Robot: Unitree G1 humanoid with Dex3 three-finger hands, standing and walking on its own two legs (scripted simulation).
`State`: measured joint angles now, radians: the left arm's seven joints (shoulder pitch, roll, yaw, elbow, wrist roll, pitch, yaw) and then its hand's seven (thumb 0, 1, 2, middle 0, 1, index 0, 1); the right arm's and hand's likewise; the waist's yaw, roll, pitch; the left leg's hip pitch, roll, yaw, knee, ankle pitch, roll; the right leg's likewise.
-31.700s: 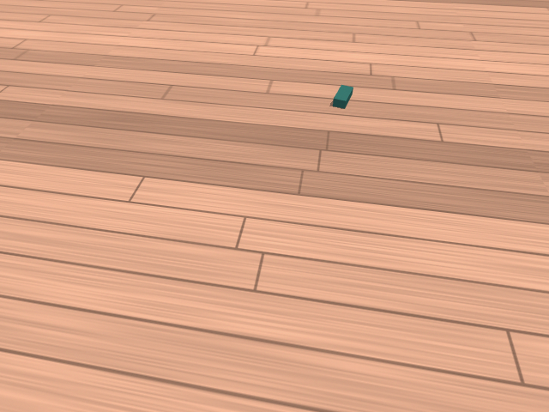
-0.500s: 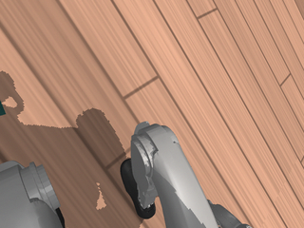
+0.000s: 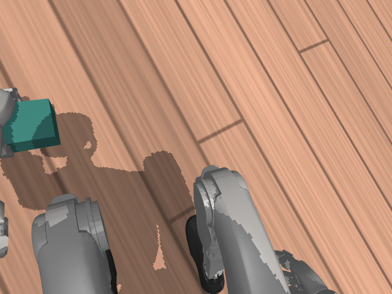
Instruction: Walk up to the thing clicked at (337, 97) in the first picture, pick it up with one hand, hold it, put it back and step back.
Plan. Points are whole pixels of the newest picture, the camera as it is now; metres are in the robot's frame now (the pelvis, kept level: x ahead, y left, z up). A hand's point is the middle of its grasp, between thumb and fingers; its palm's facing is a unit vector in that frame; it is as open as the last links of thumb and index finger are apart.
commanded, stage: settle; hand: left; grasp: from above
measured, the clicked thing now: (1, 129) +0.46 +0.32 -0.20
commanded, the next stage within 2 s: lift in 0.08 s
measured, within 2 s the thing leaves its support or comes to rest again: neither
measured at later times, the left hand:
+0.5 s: hand out of the picture +0.43 +0.32 -0.11, palm faces -0.49 -0.08 -0.87, open 11.2 cm
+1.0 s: hand out of the picture +0.36 +0.32 +0.07, palm faces -0.44 -0.11 -0.89, open 11.2 cm
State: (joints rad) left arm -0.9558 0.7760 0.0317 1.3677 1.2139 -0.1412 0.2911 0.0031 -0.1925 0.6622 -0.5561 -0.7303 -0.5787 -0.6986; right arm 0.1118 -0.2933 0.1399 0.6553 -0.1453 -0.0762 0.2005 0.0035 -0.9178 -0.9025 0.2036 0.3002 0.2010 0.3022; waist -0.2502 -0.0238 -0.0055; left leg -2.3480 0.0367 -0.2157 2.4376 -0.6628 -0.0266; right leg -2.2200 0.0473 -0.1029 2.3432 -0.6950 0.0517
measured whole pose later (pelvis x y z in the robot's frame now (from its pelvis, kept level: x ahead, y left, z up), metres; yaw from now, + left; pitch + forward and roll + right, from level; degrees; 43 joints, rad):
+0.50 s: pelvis -0.01 +0.00 +0.04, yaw +3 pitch +33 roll -9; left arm -0.85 0.72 0.02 1.16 1.16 -0.13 0.14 0.00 -0.17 0.65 -0.54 -0.74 -0.56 -0.71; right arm 0.21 -0.27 0.07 0.68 -0.08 0.03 0.12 0.01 -0.92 -0.90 0.21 0.30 0.20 0.30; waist -0.21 0.01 -0.08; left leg -2.28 0.03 -0.16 2.30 -0.62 -0.01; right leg -2.15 0.02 -0.07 2.23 -0.67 0.04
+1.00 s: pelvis -0.01 +0.00 +0.16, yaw +7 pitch +31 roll -6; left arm -0.53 0.59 -0.06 0.74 1.02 -0.08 0.03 0.00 -0.16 0.64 -0.53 -0.74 -0.55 -0.71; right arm 0.14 -0.25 -0.01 0.65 0.00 0.06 0.02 0.01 -0.91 -0.90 0.21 0.30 0.20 0.30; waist -0.09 0.04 -0.17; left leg -1.85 0.05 -0.10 1.90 -0.60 -0.01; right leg -1.76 0.00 -0.04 1.86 -0.64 0.04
